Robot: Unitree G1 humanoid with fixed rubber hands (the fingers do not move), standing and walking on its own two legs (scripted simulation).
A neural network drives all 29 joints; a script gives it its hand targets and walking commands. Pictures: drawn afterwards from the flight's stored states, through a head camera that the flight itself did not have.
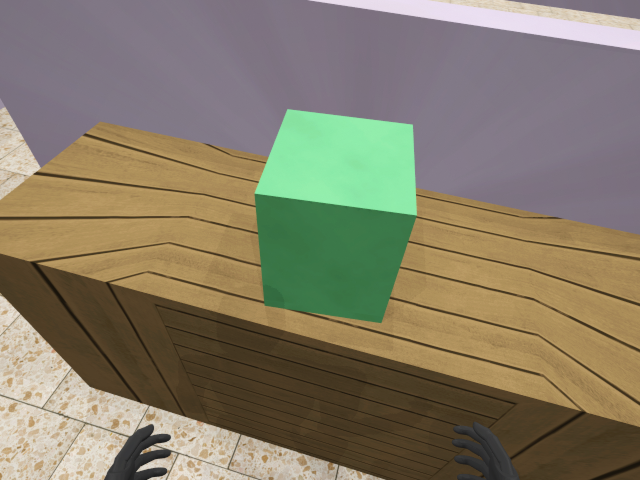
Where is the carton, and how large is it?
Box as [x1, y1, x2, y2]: [254, 109, 416, 322]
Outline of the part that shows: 287,109 254,193 264,304 269,306 381,322 416,216 412,125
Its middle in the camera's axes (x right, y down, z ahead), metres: +0.02 -0.04 +0.64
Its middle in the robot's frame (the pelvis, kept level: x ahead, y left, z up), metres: +0.52 +0.01 +0.03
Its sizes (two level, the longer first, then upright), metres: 0.210 0.200 0.250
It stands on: a pedestal, 0.68 m high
